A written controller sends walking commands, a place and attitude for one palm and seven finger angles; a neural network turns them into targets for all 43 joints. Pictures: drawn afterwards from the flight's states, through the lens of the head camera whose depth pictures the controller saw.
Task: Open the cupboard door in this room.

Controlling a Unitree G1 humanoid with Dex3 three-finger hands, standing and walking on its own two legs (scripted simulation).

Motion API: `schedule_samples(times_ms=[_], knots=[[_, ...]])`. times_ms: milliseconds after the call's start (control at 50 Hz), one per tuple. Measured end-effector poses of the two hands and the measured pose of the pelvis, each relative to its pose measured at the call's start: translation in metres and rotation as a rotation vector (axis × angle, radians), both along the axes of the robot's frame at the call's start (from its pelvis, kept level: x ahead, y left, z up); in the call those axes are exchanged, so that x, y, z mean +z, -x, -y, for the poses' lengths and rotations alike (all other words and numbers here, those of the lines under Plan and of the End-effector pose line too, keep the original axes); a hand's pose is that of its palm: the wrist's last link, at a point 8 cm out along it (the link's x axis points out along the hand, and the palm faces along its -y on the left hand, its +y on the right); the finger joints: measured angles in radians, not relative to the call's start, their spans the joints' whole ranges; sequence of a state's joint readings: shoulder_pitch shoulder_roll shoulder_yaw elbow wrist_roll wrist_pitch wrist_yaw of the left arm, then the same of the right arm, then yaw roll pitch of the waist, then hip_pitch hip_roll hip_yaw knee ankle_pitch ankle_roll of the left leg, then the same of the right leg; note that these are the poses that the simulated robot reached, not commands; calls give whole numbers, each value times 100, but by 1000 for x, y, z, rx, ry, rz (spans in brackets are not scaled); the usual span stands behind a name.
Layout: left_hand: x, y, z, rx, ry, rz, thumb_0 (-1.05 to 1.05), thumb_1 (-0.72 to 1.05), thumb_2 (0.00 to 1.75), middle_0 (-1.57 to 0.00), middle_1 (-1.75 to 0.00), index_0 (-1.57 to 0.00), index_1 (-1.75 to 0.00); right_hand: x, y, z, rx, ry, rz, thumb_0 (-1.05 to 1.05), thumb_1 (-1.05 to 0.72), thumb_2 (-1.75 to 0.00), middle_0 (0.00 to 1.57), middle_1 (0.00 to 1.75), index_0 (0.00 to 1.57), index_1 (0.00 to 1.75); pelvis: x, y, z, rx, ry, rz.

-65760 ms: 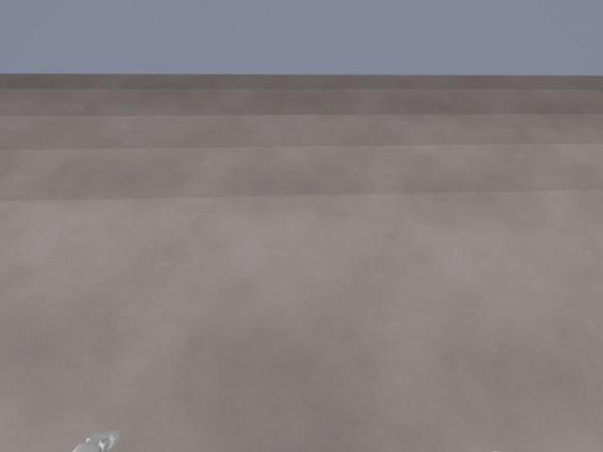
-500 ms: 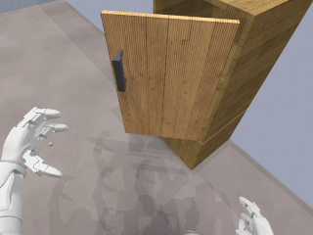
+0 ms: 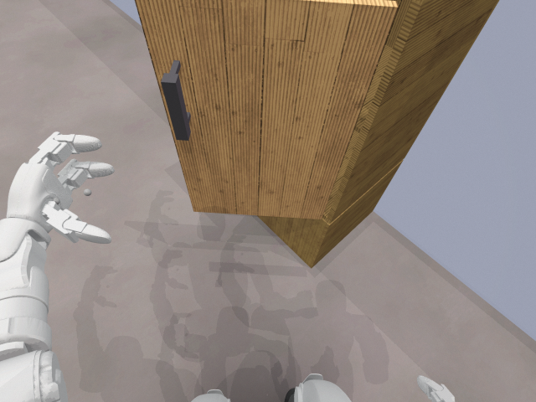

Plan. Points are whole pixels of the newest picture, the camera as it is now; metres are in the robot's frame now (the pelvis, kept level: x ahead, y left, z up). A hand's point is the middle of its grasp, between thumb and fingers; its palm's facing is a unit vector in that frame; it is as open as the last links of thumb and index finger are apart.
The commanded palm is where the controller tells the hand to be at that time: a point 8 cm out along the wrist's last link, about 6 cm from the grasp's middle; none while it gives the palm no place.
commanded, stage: move the hooked fingers beside the handle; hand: left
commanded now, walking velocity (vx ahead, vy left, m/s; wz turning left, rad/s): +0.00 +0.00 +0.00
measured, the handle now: (179, 101) +0.59 +0.17 +0.07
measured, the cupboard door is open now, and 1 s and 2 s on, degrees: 45 45 45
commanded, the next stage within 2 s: slide the fingers in behind the handle in 1.78 s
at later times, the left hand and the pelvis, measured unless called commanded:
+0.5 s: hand (119, 154) +0.46 +0.24 +0.08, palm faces -0.06 -1.00 -0.01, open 14.0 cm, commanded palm +0.44 +0.29 +0.08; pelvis +0.01 +0.01 +0.00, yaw +0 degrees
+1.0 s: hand (141, 118) +0.53 +0.22 +0.08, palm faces -0.05 -1.00 -0.02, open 14.0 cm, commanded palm +0.51 +0.27 +0.07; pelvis +0.00 +0.01 -0.01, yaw -1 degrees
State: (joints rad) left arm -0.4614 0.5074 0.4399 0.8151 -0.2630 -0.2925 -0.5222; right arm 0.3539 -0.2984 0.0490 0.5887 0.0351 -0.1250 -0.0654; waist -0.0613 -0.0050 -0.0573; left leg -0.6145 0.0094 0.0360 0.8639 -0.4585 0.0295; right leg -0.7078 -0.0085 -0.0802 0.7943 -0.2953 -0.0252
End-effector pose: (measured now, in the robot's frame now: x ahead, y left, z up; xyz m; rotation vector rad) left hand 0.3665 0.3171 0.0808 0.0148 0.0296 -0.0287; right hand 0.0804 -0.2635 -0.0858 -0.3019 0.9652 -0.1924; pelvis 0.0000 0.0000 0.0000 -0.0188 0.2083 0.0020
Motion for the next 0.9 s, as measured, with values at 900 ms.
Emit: schedule_samples(times_ms=[900], knots=[[2, -131, 44, -18, 4, -17, -1, -50, 30, -30, -120, -30, -120, -14, 96, -5, -170, 4, -371, 1, -90, -90, 20, 30, 21, 30, -12, -4, -7, -14, 17, -128]])
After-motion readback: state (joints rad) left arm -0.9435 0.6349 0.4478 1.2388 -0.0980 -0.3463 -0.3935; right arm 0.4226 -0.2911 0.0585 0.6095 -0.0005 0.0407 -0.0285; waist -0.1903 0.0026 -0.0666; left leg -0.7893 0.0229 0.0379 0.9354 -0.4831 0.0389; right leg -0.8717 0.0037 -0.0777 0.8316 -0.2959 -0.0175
